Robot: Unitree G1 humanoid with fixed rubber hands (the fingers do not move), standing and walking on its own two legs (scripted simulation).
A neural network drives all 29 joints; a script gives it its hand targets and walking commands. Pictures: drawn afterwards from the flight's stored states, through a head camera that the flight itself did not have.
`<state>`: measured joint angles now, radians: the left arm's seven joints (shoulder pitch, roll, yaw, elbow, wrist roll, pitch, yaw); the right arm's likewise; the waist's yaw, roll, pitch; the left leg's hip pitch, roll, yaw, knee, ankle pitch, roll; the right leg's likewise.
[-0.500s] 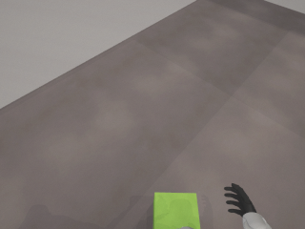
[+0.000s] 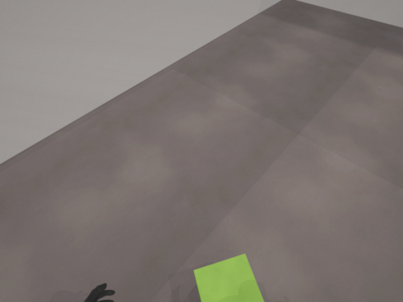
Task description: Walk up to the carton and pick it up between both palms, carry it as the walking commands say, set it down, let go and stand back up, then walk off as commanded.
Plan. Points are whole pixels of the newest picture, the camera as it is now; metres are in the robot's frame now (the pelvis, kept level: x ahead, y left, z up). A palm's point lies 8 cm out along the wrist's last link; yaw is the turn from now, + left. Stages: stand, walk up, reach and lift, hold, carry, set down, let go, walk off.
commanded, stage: stand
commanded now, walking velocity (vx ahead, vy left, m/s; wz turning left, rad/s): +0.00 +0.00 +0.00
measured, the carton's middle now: (227, 295) +0.24 -0.07 -0.65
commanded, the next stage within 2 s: walk off in 1.96 s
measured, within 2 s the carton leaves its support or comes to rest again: neither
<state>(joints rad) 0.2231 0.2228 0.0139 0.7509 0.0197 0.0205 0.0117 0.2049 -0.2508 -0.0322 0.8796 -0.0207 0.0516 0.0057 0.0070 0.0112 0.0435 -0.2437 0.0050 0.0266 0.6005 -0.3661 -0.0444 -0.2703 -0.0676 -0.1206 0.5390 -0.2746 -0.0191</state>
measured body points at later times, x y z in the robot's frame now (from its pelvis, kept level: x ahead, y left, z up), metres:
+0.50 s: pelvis +0.01 +0.00 +0.01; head +0.02 -0.01 +0.46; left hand +0.04 +0.25 -0.14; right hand +0.04 -0.24 -0.15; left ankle -0.02 +0.12 -0.74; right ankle +0.01 -0.10 -0.74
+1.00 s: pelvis +0.01 -0.01 +0.01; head +0.02 -0.02 +0.46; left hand +0.01 +0.22 -0.15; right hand -0.01 -0.23 -0.16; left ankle -0.02 +0.12 -0.74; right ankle +0.01 -0.10 -0.74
